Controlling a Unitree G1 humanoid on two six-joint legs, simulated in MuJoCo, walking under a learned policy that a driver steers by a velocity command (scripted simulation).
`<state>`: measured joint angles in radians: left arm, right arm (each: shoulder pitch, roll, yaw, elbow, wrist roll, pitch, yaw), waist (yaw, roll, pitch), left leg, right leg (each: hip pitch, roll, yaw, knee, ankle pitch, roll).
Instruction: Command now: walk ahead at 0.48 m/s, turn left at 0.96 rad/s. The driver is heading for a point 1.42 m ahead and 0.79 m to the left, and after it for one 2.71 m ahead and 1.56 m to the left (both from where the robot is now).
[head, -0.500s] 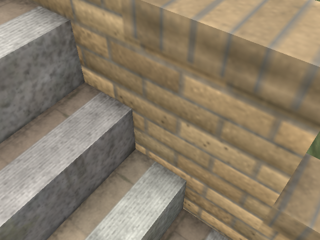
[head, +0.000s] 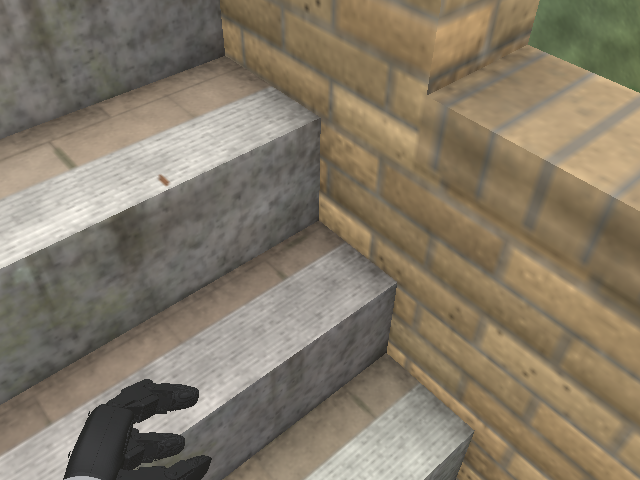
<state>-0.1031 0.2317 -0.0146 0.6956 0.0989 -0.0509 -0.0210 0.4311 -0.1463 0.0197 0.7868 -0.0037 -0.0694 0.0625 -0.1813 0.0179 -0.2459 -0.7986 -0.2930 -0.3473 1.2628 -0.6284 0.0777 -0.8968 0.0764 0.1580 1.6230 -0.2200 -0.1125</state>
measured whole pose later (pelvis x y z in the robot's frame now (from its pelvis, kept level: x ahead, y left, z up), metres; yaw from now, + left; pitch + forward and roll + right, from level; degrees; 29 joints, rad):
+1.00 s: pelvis +0.15 -0.27 +0.01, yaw +57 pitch +3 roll +1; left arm 0.15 0.10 -0.05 0.45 0.02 -0.04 0.08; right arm 0.02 -0.22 -0.04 0.64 -0.07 0.00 -0.04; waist 0.08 0.13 0.02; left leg -0.85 -0.11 -0.10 1.45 -0.59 0.08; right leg -0.57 -0.01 0.12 1.21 -0.76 0.05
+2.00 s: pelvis +0.29 -0.07 +0.16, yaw +30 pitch +3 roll -1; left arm 0.05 0.21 0.03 0.60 0.01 0.05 0.06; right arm 0.15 -0.20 -0.04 0.75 -0.03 -0.13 0.02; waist 0.00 0.02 0.04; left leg -0.36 0.23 0.08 1.03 0.07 0.07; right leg -0.90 0.21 -0.10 1.30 -0.65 -0.20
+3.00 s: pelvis +0.42 +0.08 +0.31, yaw +29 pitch +1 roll +3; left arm 0.56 0.12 0.04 0.99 0.05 -0.12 0.14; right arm -0.15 -0.11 0.01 0.53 -0.04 0.09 0.02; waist 0.07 0.09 0.03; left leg -1.34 -0.12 -0.06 2.42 -0.38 0.09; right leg -0.08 0.03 0.10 0.42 -0.34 -0.06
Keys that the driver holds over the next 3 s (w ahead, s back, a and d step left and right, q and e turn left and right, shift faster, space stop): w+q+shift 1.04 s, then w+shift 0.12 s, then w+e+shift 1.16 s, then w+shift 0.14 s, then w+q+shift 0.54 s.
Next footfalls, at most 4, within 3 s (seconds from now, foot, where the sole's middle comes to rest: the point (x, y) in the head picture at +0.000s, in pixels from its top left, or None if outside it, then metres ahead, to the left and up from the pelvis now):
0.20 right None -0.05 -0.21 -0.90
0.30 left None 0.06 0.03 -0.67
0.62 right None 0.04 -0.35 -0.87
0.72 left None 0.10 -0.08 -0.67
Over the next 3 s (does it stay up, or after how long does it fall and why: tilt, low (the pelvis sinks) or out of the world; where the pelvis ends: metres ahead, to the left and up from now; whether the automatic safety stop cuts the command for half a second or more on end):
stays up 0.42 0.08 0.31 its command is cut before an obstacle after 2.2 s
